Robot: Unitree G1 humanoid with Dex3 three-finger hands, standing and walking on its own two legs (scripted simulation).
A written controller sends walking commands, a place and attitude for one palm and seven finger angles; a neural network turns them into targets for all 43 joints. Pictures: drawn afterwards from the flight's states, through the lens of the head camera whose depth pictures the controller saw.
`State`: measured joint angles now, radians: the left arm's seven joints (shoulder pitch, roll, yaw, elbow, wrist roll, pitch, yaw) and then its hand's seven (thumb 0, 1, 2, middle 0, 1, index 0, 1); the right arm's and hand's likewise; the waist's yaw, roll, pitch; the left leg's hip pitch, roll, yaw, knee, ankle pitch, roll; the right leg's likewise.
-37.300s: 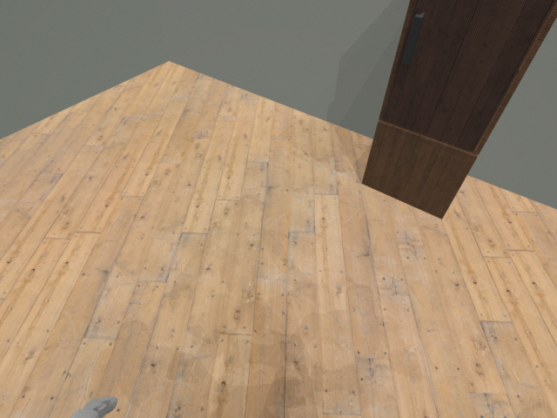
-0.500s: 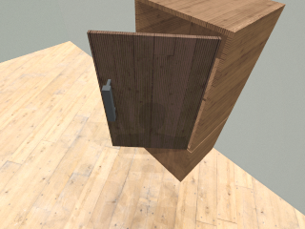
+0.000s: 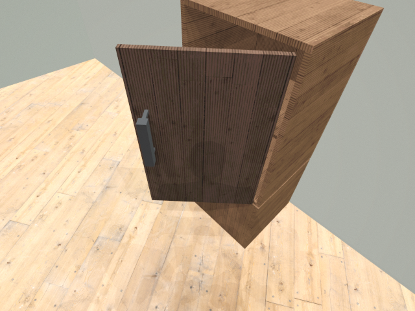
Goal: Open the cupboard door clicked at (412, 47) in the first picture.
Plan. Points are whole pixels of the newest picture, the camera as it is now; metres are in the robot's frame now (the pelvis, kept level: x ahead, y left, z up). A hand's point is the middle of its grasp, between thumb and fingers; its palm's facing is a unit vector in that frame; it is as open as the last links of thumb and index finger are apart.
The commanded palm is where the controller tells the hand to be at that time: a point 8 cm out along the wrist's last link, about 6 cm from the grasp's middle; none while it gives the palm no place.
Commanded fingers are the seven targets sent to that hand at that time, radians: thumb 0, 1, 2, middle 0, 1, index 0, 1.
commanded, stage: look again from close up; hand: left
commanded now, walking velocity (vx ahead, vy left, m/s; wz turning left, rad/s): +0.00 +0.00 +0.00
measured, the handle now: (148, 138) +0.54 +0.20 +0.00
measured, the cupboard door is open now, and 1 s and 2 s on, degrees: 44 44 44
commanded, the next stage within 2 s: raise the hand with hooked fingers in 0.14 s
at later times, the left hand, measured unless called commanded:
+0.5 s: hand (98, 265) +0.20 +0.22 -0.01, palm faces +0.23 -0.97 -0.09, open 7.8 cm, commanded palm +0.11 +0.27 -0.06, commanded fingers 0.00 0.57 0.76 -0.22 -0.51 -0.22 -0.51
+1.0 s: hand (97, 272) +0.20 +0.23 -0.04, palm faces -0.01 -1.00 -0.05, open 10.6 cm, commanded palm +0.16 +0.28 -0.03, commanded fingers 0.00 -0.01 0.51 -0.27 -0.88 -0.27 -0.88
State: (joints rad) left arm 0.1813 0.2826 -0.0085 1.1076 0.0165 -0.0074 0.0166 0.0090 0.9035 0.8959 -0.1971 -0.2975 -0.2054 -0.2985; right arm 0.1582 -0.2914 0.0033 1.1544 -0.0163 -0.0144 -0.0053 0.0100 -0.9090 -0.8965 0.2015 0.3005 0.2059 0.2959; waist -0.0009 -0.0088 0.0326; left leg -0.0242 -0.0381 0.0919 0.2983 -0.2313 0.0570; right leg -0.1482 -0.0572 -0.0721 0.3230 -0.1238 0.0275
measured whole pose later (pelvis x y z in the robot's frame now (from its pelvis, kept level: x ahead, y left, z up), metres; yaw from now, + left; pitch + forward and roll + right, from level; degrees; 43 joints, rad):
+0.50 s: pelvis -0.02 -0.03 -0.03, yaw +2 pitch +6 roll +1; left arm 0.23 0.27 0.27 0.39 -0.27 -0.49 -0.20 0.01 0.78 0.84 -0.20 -0.38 -0.21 -0.38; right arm 0.21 -0.23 0.00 0.70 0.02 -0.26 -0.02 0.01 -0.91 -0.90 0.20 0.30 0.21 0.30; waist -0.02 -0.02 -0.06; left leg -0.44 -0.02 0.07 0.73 -0.39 0.03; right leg -0.56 -0.07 -0.07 0.75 -0.29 -0.01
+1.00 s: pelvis -0.03 -0.03 -0.09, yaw +2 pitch +14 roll -2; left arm 0.23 0.37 0.40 0.19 -0.42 -0.31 -0.56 0.01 0.21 0.60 -0.25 -0.74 -0.25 -0.74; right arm 0.21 -0.24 0.02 0.56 0.04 -0.28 -0.06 0.02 -0.91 -0.90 0.20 0.30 0.21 0.30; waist 0.01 0.03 -0.08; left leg -0.82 0.03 0.01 1.14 -0.57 0.01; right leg -0.89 -0.03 -0.13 1.06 -0.42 -0.03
